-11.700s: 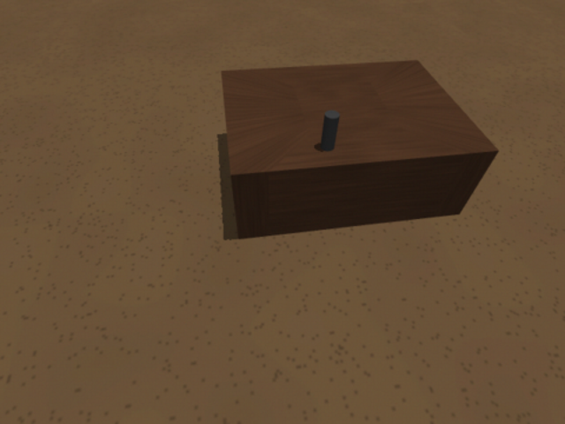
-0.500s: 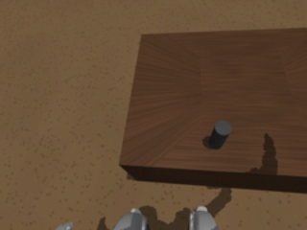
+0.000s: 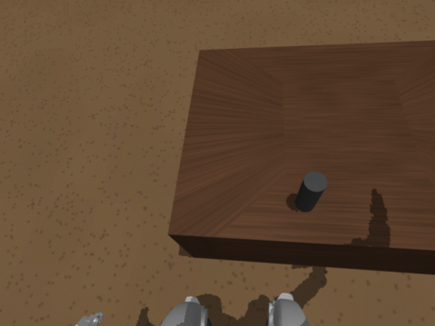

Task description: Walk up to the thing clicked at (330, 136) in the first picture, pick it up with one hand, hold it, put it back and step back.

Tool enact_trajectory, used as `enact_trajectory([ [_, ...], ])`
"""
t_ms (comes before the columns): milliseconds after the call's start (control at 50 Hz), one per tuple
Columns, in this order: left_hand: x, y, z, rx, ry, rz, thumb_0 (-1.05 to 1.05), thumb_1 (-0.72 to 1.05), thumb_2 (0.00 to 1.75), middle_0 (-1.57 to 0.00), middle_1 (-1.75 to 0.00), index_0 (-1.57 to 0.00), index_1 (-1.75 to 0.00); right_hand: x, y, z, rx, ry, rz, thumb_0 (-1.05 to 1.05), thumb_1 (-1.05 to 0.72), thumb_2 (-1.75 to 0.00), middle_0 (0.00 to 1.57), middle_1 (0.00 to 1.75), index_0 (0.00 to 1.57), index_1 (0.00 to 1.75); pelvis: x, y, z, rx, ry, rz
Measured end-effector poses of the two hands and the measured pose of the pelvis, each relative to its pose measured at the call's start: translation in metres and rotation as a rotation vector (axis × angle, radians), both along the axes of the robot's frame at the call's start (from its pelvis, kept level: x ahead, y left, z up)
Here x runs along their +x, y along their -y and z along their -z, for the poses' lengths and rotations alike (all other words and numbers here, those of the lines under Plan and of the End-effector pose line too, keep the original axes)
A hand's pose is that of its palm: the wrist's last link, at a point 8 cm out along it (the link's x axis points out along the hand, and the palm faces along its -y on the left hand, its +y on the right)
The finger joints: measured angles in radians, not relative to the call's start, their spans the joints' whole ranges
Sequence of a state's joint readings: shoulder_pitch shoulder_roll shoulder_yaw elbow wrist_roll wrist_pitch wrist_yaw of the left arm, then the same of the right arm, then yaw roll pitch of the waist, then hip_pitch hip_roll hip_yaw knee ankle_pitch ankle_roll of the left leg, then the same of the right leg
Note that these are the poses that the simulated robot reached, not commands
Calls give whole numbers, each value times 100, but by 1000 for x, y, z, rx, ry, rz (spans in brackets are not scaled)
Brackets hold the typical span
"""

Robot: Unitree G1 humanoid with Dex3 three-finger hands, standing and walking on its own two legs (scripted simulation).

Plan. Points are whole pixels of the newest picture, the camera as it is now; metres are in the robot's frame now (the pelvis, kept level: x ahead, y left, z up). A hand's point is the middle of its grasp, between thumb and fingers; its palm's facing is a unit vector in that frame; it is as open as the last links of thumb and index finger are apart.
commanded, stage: go down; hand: right
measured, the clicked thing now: (309, 193) +0.46 -0.18 -0.24
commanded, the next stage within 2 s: none
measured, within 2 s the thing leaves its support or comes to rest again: neither
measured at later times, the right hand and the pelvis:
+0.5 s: hand out of the picture +0.39 -0.37 +0.04, palm faces +0.14 +0.99 -0.04, open 17.2 cm; pelvis +0.00 +0.00 -0.01, yaw +0 degrees
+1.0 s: hand out of the picture +0.39 -0.37 +0.04, palm faces +0.13 +0.99 -0.03, open 17.2 cm; pelvis +0.00 -0.01 -0.01, yaw +0 degrees
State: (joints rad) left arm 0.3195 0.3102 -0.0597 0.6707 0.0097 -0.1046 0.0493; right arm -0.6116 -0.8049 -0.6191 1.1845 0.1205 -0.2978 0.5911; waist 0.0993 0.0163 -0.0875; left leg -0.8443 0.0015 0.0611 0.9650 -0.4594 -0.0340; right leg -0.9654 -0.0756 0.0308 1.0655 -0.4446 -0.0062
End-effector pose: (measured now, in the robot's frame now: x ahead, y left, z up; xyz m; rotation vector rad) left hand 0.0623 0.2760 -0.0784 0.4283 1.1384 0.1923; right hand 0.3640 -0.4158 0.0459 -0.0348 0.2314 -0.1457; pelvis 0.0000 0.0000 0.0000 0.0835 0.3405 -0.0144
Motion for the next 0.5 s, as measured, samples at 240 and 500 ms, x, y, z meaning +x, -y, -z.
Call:
enact_trajectory([
  [240,-6,-5,7,3,-21,0,1,90,91,-20,-30,-19,-30,-2,1,3,-4,25,5,-1,47,-8,6,5,6,5,-2,-2,5,-2,-16,-4],
  [500,4,-3,8,10,-1,8,1,90,91,-20,-30,-20,-30,2,4,-1,4,55,2,-1,47,-8,6,5,6,5,0,-3,7,1,-21,-1],
])
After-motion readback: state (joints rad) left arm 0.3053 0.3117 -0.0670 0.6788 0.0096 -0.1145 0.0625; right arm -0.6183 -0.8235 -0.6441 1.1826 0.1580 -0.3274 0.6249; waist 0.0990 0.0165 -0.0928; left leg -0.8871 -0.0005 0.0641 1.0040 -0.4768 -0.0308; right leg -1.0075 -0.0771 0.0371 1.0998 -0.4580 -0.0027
